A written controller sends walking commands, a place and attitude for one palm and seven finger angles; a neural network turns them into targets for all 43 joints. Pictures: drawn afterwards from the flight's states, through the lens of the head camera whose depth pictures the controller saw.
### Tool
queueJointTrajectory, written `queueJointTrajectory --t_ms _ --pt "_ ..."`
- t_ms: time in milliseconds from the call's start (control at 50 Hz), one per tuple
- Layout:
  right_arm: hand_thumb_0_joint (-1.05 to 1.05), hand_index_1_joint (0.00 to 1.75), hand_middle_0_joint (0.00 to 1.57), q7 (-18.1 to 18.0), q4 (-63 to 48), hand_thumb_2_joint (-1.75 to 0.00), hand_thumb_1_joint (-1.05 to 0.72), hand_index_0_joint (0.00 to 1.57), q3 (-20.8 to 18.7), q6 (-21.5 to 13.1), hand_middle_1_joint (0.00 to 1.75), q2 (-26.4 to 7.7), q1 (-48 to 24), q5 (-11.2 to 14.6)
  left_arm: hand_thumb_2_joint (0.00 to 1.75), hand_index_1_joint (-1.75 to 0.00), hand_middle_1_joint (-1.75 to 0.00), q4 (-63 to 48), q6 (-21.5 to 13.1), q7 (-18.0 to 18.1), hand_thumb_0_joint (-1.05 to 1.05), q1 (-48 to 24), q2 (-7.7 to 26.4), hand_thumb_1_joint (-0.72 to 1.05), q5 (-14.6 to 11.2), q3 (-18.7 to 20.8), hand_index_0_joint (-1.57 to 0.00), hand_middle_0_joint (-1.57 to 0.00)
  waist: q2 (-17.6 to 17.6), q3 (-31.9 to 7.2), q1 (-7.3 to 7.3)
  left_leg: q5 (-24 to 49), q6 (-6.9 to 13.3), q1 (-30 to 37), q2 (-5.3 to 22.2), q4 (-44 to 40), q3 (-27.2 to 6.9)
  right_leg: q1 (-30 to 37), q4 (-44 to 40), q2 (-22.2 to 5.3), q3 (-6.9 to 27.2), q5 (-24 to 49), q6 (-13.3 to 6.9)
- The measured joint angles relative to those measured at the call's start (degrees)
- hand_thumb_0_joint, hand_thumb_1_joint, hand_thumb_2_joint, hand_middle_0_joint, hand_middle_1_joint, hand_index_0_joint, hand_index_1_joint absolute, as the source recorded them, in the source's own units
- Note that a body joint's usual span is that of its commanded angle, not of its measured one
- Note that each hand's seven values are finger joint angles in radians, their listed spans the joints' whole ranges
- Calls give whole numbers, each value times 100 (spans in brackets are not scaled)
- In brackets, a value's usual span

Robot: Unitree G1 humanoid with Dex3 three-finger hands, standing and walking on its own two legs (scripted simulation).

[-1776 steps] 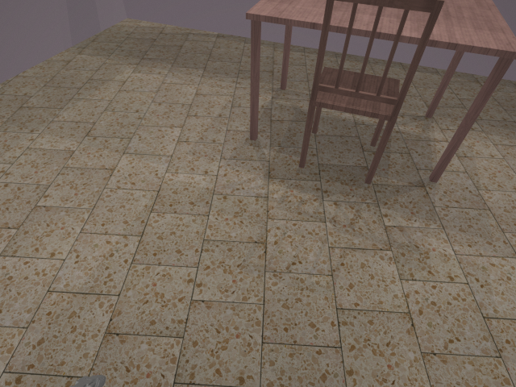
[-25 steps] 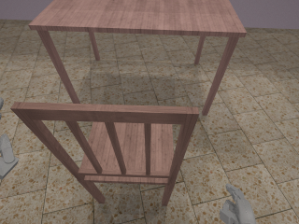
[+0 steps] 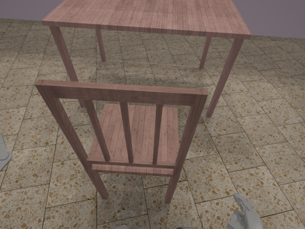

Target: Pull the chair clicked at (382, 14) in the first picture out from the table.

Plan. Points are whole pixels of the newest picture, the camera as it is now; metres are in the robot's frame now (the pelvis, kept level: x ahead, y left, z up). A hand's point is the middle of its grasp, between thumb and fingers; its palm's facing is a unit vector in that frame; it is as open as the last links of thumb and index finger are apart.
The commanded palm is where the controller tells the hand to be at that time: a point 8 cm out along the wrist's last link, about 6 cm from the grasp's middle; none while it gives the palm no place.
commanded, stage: step back with the hand held close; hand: left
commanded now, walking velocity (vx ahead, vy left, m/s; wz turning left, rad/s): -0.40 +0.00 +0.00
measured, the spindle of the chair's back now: (128, 137) +0.40 +0.10 -0.05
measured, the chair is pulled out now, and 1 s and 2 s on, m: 0.59 0.59 0.59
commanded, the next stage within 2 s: stop stepping back and stand still in 0.50 s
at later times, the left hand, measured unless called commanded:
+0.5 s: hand out of the picture +0.12 +0.28 +0.19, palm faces +0.58 -0.66 -0.48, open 7.4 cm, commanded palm +0.06 +0.31 +0.19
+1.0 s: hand out of the picture +0.07 +0.25 +0.19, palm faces +0.50 -0.72 -0.48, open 7.4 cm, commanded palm +0.01 +0.27 +0.19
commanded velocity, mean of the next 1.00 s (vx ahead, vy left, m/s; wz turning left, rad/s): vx -0.17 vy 0.03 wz -0.07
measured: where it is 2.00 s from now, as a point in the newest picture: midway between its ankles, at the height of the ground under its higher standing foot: outside the picture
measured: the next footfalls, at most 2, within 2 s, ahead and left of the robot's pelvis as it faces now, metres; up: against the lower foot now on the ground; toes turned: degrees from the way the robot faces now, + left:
right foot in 0.76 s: -0.10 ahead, -0.13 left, +0.00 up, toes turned -3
left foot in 1.04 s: -0.13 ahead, +0.09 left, +0.00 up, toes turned +6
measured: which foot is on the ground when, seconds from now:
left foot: down 0.00-0.76, up 0.78-1.00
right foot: down 0.00-0.54, up 0.56-0.74, down 0.76-1.00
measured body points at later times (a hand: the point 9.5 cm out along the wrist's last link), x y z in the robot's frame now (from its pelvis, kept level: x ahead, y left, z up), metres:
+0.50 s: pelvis -0.06 -0.01 -0.01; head -0.02 +0.00 +0.44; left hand +0.08 +0.31 +0.22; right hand +0.16 -0.23 -0.09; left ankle +0.06 +0.13 -0.71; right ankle +0.11 -0.15 -0.72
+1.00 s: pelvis -0.13 -0.03 +0.01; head -0.14 -0.04 +0.46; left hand +0.04 +0.29 +0.22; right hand +0.02 -0.27 -0.08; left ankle -0.16 +0.09 -0.69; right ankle -0.15 -0.13 -0.72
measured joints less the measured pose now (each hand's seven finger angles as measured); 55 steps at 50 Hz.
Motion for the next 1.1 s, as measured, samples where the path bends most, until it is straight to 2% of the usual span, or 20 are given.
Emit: queueJointTrajectory --t_ms 60,120,180,240,300,380,520,560,620,640,680,720,760,780,820,840,900,980,1060,1100 --pt "1 30 20 24 46 -89 -90 20 11 -40 30 50 20 -24 90 -30 -30 -34 -47 -5 1 25 31 89 -19 52 -21 -21 -110 25 34 -39 -20 -89 -81 188 11 -58 57 -42 99 564 49" --pt "1 30 20 22 154 -89 -90 20 18 -75 30 19 -6 -83 90 -30 -30 5 -130 -19 1 -56 -128 89 59 -21 -21 -21 -37 11 98 -388 40 -223 -27 401 2 -150 234 23 109 151 91" --pt "1 30 20 17 100 -89 -90 20 16 -178 30 41 34 -65 90 -30 -30 -19 -178 -34 1 -228 -174 89 107 -40 -21 -21 35 63 16 -429 78 -397 75 448 -25 -238 427 145 130 -451 0" --pt "1 30 20 36 92 -89 -90 20 40 -259 30 112 16 -64 90 -30 -30 -260 -272 -78 1 -316 45 89 30 71 -21 -21 -126 205 -30 -9 12 -510 88 499 58 -299 564 119 200 135 -40" --pt "1 30 20 76 207 -89 -90 20 2 -293 30 101 -88 -106 90 -30 -30 -403 -451 -106 1 -229 71 89 45 177 -22 -21 -170 211 62 -521 21 -652 94 802 139 -413 788 94 262 169 71" --pt "1 30 20 113 275 -89 -90 20 -67 -337 30 20 -229 -142 90 -30 -30 -324 -543 -84 1 -137 -82 89 27 268 -22 -21 -67 127 204 -1193 50 -809 122 849 220 -576 811 137 345 -381 -71" --pt "1 30 20 142 409 -89 -90 20 -98 -346 30 -75 -541 -229 90 -30 -30 -264 -571 -162 1 -439 -158 89 -10 219 -21 -21 -101 242 309 -872 70 -804 125 523 416 -671 601 85 456 -507 -25" --pt "1 30 20 116 323 -89 -90 20 -99 -364 30 -40 -555 -205 90 -30 -30 -299 -537 -194 1 -524 -74 89 -31 237 -21 -21 -34 274 212 -433 150 -857 286 497 471 -832 1102 182 397 -1155 -44" --pt "1 30 20 93 233 -89 -90 20 -168 -456 30 122 -415 -158 90 -30 -30 -282 -543 -287 1 -711 202 89 -119 253 -21 -21 156 269 -82 715 199 -1011 683 466 492 -875 2990 451 131 -1657 26" --pt "1 30 20 137 237 -89 -90 20 -178 -462 30 188 -352 -108 90 -30 -30 -276 -569 -306 1 -711 268 89 -168 259 -21 -21 128 215 -118 823 153 -1071 731 497 527 -791 3465 491 86 -1720 26" --pt "1 30 20 263 205 -89 -90 20 -162 -375 30 277 -252 1 90 -30 -30 -287 -574 -316 1 -498 257 89 -287 311 -21 -21 3 49 -33 715 67 -1145 780 533 713 -494 3799 461 -6 -1807 -38" --pt "1 30 20 321 108 -89 -90 20 -125 -303 30 286 -186 55 90 -30 -30 -299 -510 -309 1 -148 158 89 -381 401 -21 -21 -37 -96 96 741 48 -1212 866 514 970 36 3188 305 -230 -1906 -126" --pt "1 30 20 298 26 -89 -90 20 -86 -302 30 246 -164 33 90 -30 -30 -265 -440 -314 1 2 124 89 -385 477 -21 -21 -26 -89 232 510 -1 -1320 913 660 1143 737 1929 178 -343 -2260 -228" --pt "1 30 20 284 73 -89 -90 20 -110 -313 30 157 -188 25 90 -30 -30 -187 -421 -350 1 -119 7 89 -345 372 -21 -21 213 77 234 146 -45 -1339 964 829 985 882 1793 281 -454 -2405 -288" --pt "1 30 20 272 340 -89 -90 20 -114 -307 30 8 -70 32 90 -30 -30 -68 -389 -403 1 -371 -149 89 -279 45 -22 -21 531 212 142 -660 -110 -1374 714 1691 505 1197 1515 357 -757 -2027 -362" --pt "1 30 20 291 512 -89 -91 20 -65 -263 30 -18 15 53 90 -30 -30 -44 -370 -400 1 -413 -186 88 -250 -67 -22 -21 467 124 190 -783 -127 -1359 459 2265 370 1255 1362 292 -748 -1815 -365" --pt "1 30 20 298 734 -89 -91 20 88 -92 30 29 166 52 90 -30 -30 83 -451 -379 1 -156 -318 88 -234 -4 -22 -21 41 -266 371 -642 -109 -936 -101 3149 346 1219 819 156 -276 -1367 -378" --pt "1 30 20 299 451 -89 -90 20 77 -81 30 1 281 -8 90 -30 -30 753 -492 -298 1 -122 -181 89 -153 84 -21 -21 -145 -560 93 -616 44 84 -297 1568 438 1093 162 139 -28 -856 -369" --pt "1 30 20 287 344 -89 -90 20 -46 -177 30 -185 148 -11 90 -30 -30 900 -384 -234 1 -408 -116 89 -113 -168 -21 -21 -168 -397 -159 -543 176 1251 -281 -946 486 906 166 188 -108 -736 -290" --pt "1 30 20 303 325 -89 -91 20 -99 -148 30 -93 -17 25 90 -30 -30 668 -331 -219 1 -256 -123 89 -114 -227 -21 -21 -497 -201 -165 -325 170 1472 -436 -1308 677 860 288 57 85 -563 -262"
